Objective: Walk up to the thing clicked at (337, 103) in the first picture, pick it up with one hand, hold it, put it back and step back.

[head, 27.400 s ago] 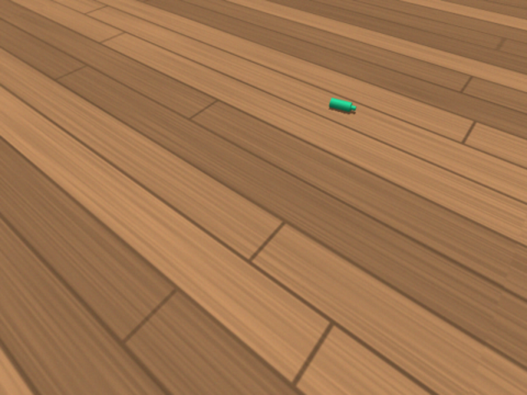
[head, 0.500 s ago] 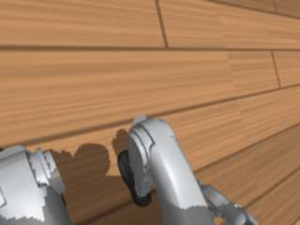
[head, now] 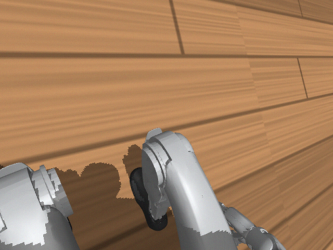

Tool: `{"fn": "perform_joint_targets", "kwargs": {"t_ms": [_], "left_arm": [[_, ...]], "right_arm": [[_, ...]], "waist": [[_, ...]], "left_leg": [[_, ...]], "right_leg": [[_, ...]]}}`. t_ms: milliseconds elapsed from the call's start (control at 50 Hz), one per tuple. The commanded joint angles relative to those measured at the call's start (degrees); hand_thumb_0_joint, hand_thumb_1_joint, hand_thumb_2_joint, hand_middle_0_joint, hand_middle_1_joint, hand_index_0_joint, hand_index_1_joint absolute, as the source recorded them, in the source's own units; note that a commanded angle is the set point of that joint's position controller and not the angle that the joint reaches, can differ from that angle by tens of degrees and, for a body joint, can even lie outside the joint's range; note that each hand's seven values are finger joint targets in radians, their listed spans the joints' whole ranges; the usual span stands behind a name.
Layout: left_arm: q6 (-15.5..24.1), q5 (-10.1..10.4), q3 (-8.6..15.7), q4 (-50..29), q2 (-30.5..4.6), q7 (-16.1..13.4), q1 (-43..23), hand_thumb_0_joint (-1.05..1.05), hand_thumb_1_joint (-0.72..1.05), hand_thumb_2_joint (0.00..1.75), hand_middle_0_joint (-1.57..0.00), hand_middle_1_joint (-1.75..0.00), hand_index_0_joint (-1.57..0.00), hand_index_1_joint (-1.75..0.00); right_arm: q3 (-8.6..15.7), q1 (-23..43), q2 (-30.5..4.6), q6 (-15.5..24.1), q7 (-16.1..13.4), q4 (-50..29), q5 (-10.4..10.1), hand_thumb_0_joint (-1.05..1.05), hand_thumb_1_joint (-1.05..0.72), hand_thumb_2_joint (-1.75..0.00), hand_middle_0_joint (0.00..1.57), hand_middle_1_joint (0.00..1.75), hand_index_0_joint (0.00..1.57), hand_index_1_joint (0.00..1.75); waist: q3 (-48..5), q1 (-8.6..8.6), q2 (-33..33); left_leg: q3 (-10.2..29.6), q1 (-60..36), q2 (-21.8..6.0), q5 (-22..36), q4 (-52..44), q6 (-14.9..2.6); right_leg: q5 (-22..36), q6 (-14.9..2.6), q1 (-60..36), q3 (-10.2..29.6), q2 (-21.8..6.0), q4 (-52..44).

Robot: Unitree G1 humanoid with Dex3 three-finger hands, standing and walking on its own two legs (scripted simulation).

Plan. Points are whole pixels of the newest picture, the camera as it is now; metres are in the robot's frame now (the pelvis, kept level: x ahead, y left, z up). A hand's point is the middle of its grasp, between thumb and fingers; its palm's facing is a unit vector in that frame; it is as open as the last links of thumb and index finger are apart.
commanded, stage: settle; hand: left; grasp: from above
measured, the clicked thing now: out of the picture +0.43 +0.39 -0.27
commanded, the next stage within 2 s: lift in 0.82 s
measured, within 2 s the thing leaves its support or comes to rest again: leaves its support in 0.28 s
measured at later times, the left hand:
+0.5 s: hand out of the picture +0.41 +0.40 -0.18, palm faces -0.38 -0.14 -0.91, open 8.4 cm
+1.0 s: hand out of the picture +0.41 +0.39 -0.12, palm faces -0.43 -0.16 -0.89, open 8.4 cm
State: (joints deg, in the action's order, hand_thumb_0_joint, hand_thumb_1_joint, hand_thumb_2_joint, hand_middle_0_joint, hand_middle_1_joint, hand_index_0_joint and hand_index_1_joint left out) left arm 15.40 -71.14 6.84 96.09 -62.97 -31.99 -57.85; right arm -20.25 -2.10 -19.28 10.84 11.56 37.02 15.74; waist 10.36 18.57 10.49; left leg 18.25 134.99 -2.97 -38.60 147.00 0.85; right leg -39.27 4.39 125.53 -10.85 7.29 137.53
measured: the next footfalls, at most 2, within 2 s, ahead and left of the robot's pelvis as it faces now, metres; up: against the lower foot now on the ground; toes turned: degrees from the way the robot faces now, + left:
none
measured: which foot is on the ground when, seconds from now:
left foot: down 0.00-1.00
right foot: down 0.00-1.00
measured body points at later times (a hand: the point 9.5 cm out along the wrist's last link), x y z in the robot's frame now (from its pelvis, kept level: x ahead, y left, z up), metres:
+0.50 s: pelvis +0.01 +0.00 +0.01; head +0.24 +0.14 +0.37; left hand +0.43 +0.41 -0.13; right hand +0.13 -0.25 -0.07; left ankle +0.07 +0.14 -0.26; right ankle +0.11 -0.12 -0.26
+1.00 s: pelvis +0.00 -0.01 +0.04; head +0.23 +0.10 +0.41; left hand +0.43 +0.39 -0.06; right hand +0.10 -0.27 -0.06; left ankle +0.07 +0.14 -0.26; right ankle +0.11 -0.12 -0.26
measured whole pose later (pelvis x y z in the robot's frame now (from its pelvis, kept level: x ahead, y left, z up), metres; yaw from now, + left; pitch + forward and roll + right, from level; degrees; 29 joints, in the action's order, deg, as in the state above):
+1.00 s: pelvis +0.00 -0.01 +0.04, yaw +6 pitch +31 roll -10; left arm 11.5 -67.2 8.2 69.2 -49.2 -10.9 -49.9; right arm -7.4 -8.0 -17.1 -0.1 7.7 38.1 6.9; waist 1.0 12.5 1.5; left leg 11.6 133.4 -2.2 -35.8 136.9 0.8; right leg -39.4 2.9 125.2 -6.5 4.0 132.3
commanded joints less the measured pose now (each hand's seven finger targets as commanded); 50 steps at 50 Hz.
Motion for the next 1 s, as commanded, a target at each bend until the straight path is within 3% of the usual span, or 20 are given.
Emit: {"fn": "perform_joint_targets", "kwargs": {"t_ms": [0,120,180,200,240,280,320,340,400,540,640,660,680,780,880,900,920,940,980], "left_arm": [[-0.85,0.83,1.10,-6.46,-14.63,-1.32,-10.66,0.00,0.82,0.46,-1.16,-0.45,-1.19,-0.42],[-1.81,1.91,3.74,-16.58,-16.28,0.00,-11.78,0.00,0.87,0.43,-1.21,-0.39,-1.23,-0.37],[-2.47,1.53,4.08,-19.25,-15.02,0.70,-10.84,0.00,0.88,0.39,-1.22,-0.35,-1.24,-0.33],[-2.29,1.68,5.63,-24.20,-17.16,0.75,-13.36,0.00,0.89,0.40,-1.23,-0.34,-1.25,-0.32],[-2.90,1.53,5.31,-25.99,-15.54,1.61,-12.98,0.00,0.90,0.39,-1.24,-0.30,-1.26,-0.29],[-3.52,1.99,6.32,-29.71,-14.58,2.40,-11.73,0.00,0.90,0.38,-1.24,-0.30,-1.25,-0.28],[-4.33,2.43,5.51,-30.45,-11.89,3.52,-11.58,0.00,0.93,0.35,-1.26,-0.28,-1.28,-0.26],[-4.60,2.67,5.67,-31.65,-11.67,4.17,-11.62,0.00,0.93,0.37,-1.27,-0.27,-1.28,-0.26],[-5.38,3.63,2.87,-30.80,-7.11,6.76,-11.36,0.00,0.99,0.40,-1.31,-0.30,-1.33,-0.29],[-6.48,5.65,1.38,-32.67,-3.81,12.37,-10.66,0.00,1.05,0.41,-1.35,-0.34,-1.38,-0.31],[-6.06,5.50,2.68,-35.78,-5.25,15.29,-11.98,0.00,1.05,0.44,-1.35,-0.35,-1.37,-0.33],[-5.87,5.46,2.81,-35.38,-5.42,15.57,-12.40,0.00,1.05,0.45,-1.34,-0.37,-1.37,-0.34],[-5.57,5.52,2.41,-35.62,-4.80,16.05,-12.51,0.00,1.05,0.44,-1.34,-0.37,-1.37,-0.35],[-4.23,4.86,5.18,-37.99,-8.27,17.01,-13.39,0.00,1.05,0.46,-1.35,-0.36,-1.37,-0.34],[-3.98,4.78,5.09,-38.55,-7.81,17.62,-13.14,0.00,1.05,0.48,-1.36,-0.35,-1.38,-0.33],[-3.99,4.69,5.18,-38.99,-7.99,17.84,-13.40,0.00,1.05,0.42,-1.41,-0.36,-1.44,-0.33],[-4.27,4.55,5.52,-38.05,-8.26,18.00,-11.70,0.00,0.99,0.42,-1.33,-0.32,-1.36,-0.29],[-4.29,4.97,5.51,-39.75,-7.77,18.29,-11.96,0.00,1.05,0.40,-1.39,-0.33,-1.41,-0.31],[-4.80,5.37,5.74,-40.27,-7.98,18.99,-10.46,0.00,1.05,0.40,-1.34,-0.34,-1.37,-0.31]], "right_arm": [[6.03,-8.60,-18.56,-0.16,-0.97,0.16,-0.12,0.00,-0.90,-0.90,0.20,0.30,0.20,0.30],[7.33,-8.17,-18.37,-1.04,-1.07,0.10,-0.65,0.00,-0.90,-0.90,0.20,0.30,0.20,0.30],[8.59,-8.95,-17.60,-1.19,-0.65,0.80,-1.20,0.00,-0.90,-0.90,0.20,0.30,0.20,0.30],[9.13,-8.79,-17.87,-1.40,-0.70,0.63,-1.60,0.00,-0.89,-0.90,0.20,0.30,0.20,0.30],[10.13,-9.49,-17.41,-1.33,-0.27,0.63,-2.02,0.00,-0.89,-0.90,0.20,0.30,0.20,0.30],[11.55,-9.68,-16.99,-1.72,-0.12,0.72,-2.85,0.00,-0.89,-0.90,0.20,0.30,0.20,0.30],[12.41,-10.89,-16.03,-2.06,0.13,0.84,-3.35,0.00,-0.89,-0.90,0.20,0.30,0.20,0.30],[13.16,-11.13,-16.05,-2.40,0.08,1.02,-3.90,0.00,-0.89,-0.90,0.20,0.30,0.20,0.30],[14.55,-12.24,-15.26,-3.03,0.03,1.12,-5.07,0.00,-0.89,-0.90,0.20,0.30,0.20,0.30],[16.26,-13.95,-14.12,-5.24,-0.74,0.61,-7.39,0.00,-0.89,-0.90,0.20,0.30,0.20,0.30],[16.96,-14.81,-13.28,-7.24,-1.64,0.31,-8.45,0.00,-0.90,-0.90,0.20,0.30,0.20,0.30],[16.82,-15.01,-13.45,-7.58,-1.96,0.16,-8.50,0.00,-0.90,-0.90,0.20,0.30,0.20,0.30],[16.83,-15.13,-12.90,-7.91,-2.13,0.02,-8.56,0.00,-0.90,-0.90,0.20,0.30,0.20,0.30],[17.06,-15.64,-12.79,-9.36,-3.33,-0.40,-8.53,0.00,-0.90,-0.90,0.20,0.30,0.20,0.30],[17.38,-15.77,-11.83,-10.24,-4.49,-0.02,-8.64,0.00,-0.89,-0.89,0.20,0.30,0.20,0.30],[17.43,-16.03,-11.96,-10.36,-4.63,0.22,-8.66,0.00,-0.93,-0.91,0.20,0.30,0.20,0.30],[17.74,-16.36,-12.44,-10.48,-4.84,-0.16,-8.66,0.00,-0.87,-0.89,0.20,0.30,0.20,0.30],[17.76,-16.32,-11.83,-10.71,-4.90,-0.20,-8.86,0.00,-0.92,-0.91,0.20,0.30,0.20,0.30],[18.43,-16.41,-11.79,-11.00,-5.15,-0.31,-9.31,0.00,-0.90,-0.90,0.20,0.30,0.20,0.30]], "waist": [[-36.06,0.96,-33.21],[-43.66,-1.20,-37.89],[-42.81,-1.66,-40.35],[-45.41,-2.59,-41.79],[-45.66,-2.34,-43.31],[-48.65,-3.92,-43.99],[-48.32,-3.23,-43.17],[-48.62,-3.89,-42.26],[-45.95,-3.22,-38.87],[-48.08,-4.82,-33.77],[-52.31,-5.84,-32.66],[-51.30,-5.40,-32.16],[-50.97,-5.17,-31.54],[-52.02,-6.24,-30.65],[-52.98,-6.43,-32.67],[-53.05,-6.73,-33.18],[-52.77,-6.93,-31.84],[-54.36,-7.24,-32.48],[-55.82,-8.29,-33.66]], "left_leg": [[-7.52,-29.32,-2.17,9.57,-15.22,-0.80],[-7.71,-33.60,-2.10,13.23,-15.47,-0.39],[-7.93,-34.34,-1.91,13.85,-16.30,-0.07],[-8.02,-35.47,-1.92,14.30,-16.60,0.02],[-8.57,-36.05,-1.71,14.56,-16.65,0.16],[-9.05,-37.98,-1.57,15.59,-17.13,0.17],[-9.61,-36.71,-1.39,14.98,-17.29,-0.12],[-9.88,-35.75,-1.17,13.91,-17.77,-0.29],[-10.37,-32.44,-0.76,9.45,-18.72,-0.80],[-10.78,-33.20,0.02,11.23,-20.77,-1.22],[-11.62,-35.67,0.22,14.18,-20.79,-1.50],[-11.94,-34.63,0.43,14.25,-20.75,-1.67],[-12.08,-34.17,0.47,13.57,-20.97,-1.77],[-12.88,-33.85,0.61,12.23,-21.30,-1.90],[-12.95,-35.58,0.57,10.41,-23.10,-1.69],[-13.09,-35.92,0.58,10.78,-23.40,-1.75],[-13.07,-36.11,0.67,10.88,-23.62,-1.80],[-13.20,-36.31,0.67,11.11,-24.14,-1.86],[-13.29,-38.07,0.80,11.09,-25.60,-1.79]], "right_leg": [[14.18,-5.17,-17.38,-5.96,1.16,-12.07],[16.63,-5.36,-17.68,-5.92,0.76,-11.20],[16.70,-5.72,-15.13,-5.69,0.37,-10.36],[16.87,-5.79,-14.88,-5.56,0.29,-10.43],[16.93,-6.05,-14.20,-5.02,-0.23,-10.24],[17.28,-6.01,-14.05,-4.52,-0.27,-10.56],[17.29,-5.99,-14.23,-3.79,-0.44,-11.28],[16.53,-6.04,-13.41,-3.77,-0.57,-11.72],[13.24,-6.11,-12.16,-3.00,-0.92,-13.41],[14.13,-5.96,-13.39,-2.03,-1.55,-14.81],[15.67,-5.99,-16.17,-0.61,-1.61,-15.80],[15.90,-5.90,-16.36,-0.65,-1.71,-16.40],[15.47,-5.84,-16.76,-0.37,-1.75,-16.69],[13.20,-6.16,-18.60,0.74,-1.83,-18.45],[10.83,-6.33,-17.44,1.23,-1.93,-18.69],[11.46,-6.25,-17.65,1.05,-2.00,-18.84],[11.38,-6.39,-17.73,0.80,-2.01,-19.56],[11.89,-6.17,-18.75,0.97,-2.11,-19.32],[11.51,-6.37,-18.31,1.16,-2.22,-19.62]]}}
